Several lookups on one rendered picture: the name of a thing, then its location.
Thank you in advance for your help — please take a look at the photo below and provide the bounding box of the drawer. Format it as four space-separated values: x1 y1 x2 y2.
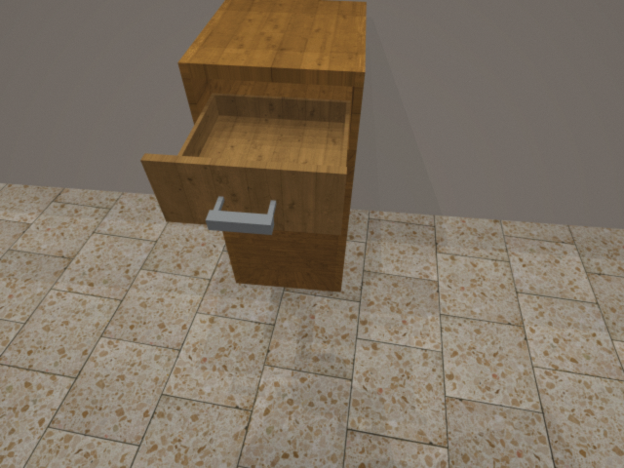
140 93 351 235

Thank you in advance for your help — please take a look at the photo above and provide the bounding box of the handle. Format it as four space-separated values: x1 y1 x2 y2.
206 196 277 235

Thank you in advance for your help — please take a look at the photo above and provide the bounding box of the cabinet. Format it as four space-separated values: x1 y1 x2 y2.
178 0 367 293

